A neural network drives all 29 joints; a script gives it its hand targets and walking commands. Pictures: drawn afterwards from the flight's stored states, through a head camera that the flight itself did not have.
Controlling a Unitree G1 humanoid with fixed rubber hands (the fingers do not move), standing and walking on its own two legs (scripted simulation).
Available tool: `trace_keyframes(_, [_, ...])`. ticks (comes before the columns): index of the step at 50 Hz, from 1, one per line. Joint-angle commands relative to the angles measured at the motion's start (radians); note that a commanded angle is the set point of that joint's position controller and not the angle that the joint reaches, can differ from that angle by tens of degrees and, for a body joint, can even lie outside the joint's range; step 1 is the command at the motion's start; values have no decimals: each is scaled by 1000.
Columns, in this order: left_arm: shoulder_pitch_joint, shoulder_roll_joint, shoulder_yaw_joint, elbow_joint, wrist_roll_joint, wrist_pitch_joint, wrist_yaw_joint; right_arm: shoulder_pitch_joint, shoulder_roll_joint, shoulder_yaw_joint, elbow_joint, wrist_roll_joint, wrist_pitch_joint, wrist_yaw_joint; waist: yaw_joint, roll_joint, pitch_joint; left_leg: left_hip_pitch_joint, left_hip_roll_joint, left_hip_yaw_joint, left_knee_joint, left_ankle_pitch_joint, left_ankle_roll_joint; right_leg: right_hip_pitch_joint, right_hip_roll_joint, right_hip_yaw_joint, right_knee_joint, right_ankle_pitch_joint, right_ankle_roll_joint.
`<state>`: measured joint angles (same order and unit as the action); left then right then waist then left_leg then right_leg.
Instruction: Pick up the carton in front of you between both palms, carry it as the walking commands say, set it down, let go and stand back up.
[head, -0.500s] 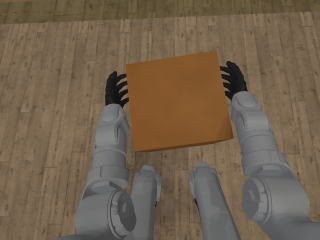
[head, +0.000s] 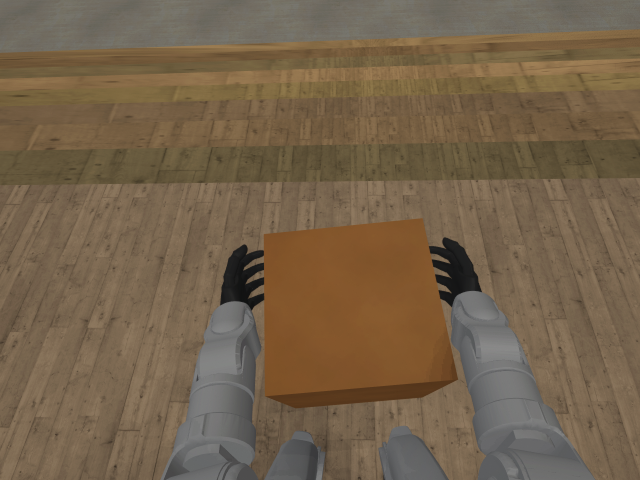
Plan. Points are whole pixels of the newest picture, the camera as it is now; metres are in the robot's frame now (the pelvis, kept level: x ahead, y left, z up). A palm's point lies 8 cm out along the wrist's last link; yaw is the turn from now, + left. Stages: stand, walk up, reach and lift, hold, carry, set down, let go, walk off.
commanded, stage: reach and lift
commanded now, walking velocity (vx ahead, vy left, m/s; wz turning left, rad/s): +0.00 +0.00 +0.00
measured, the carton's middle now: (351, 324) +0.35 -0.01 -0.11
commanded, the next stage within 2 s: hold in 1.50 s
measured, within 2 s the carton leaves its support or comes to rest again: neither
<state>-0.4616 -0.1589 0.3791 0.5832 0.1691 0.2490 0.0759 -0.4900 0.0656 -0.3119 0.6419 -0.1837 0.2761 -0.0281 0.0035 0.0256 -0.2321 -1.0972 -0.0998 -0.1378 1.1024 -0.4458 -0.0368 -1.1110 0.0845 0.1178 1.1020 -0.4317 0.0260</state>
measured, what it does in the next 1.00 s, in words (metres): rises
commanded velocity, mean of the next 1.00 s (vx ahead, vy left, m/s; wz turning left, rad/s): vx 0.00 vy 0.00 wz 0.00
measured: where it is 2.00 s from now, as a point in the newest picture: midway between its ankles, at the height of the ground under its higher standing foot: outside the picture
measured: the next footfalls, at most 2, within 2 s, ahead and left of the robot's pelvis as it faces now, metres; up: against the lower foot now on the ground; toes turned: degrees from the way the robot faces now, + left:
none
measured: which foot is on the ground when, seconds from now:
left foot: down 0.00-1.00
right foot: down 0.00-1.00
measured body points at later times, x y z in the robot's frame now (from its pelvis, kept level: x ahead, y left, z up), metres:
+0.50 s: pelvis +0.04 +0.00 +0.09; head +0.01 +0.00 +0.54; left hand +0.34 +0.15 +0.11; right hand +0.33 -0.15 +0.10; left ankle +0.04 +0.13 -0.65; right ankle +0.04 -0.13 -0.65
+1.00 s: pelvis +0.02 +0.00 +0.10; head -0.01 +0.00 +0.54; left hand +0.34 +0.15 +0.12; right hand +0.33 -0.15 +0.12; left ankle +0.04 +0.13 -0.65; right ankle +0.04 -0.13 -0.65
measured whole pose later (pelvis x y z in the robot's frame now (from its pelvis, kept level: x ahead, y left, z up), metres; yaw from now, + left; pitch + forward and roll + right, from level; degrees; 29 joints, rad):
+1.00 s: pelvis +0.02 +0.00 +0.10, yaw -1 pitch -4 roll +0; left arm -0.35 -0.18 0.34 0.40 0.32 0.60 -0.01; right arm -0.33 0.17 -0.30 0.39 -0.31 0.63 0.00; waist 0.00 0.00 -0.01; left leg -0.14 -0.04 -0.14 0.42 -0.21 -0.01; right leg -0.16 0.05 0.14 0.43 -0.20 0.01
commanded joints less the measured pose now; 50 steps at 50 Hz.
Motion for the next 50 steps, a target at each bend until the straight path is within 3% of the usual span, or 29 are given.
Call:
trace_keyframes(1, [-417,-983,-593,86,-79,24,-225,-455,1015,548,-22,115,-17,214,-10,-35,-481,323,-43,79,-214,263,12,483,42,-57,-211,299,-18])
trace_keyframes(11, [-260,-983,-653,16,-88,95,-256,-308,1033,609,-108,124,49,229,-6,-37,-336,634,-16,50,-442,424,17,738,25,-37,-434,442,-15])
trace_keyframes(21, [-159,-1000,-707,-98,-125,252,-295,-224,1025,664,-256,161,207,248,-8,-18,-140,908,11,42,-659,515,14,959,6,-37,-652,481,-12])
trace_keyframes(27, [-163,-958,-628,-105,-92,336,-312,-221,1008,587,-261,132,295,260,-6,-17,35,928,18,57,-742,371,20,986,6,-48,-731,348,-17])
trace_keyframes(31, [-236,-961,-567,-71,-67,347,-326,-299,1009,533,-229,110,306,277,3,-16,86,910,25,66,-753,257,28,970,1,-54,-736,241,-23])
trace_keyframes(38, [-342,-987,-569,-74,-69,345,-340,-408,1040,542,-233,114,301,285,3,-19,17,939,22,71,-739,244,28,989,-1,-54,-727,222,-24])
trace_keyframes(50, [-315,-954,-572,-106,-65,361,-341,-368,1037,550,-264,114,323,274,3,-30,-6,979,10,79,-759,325,27,1051,2,-54,-750,320,-10])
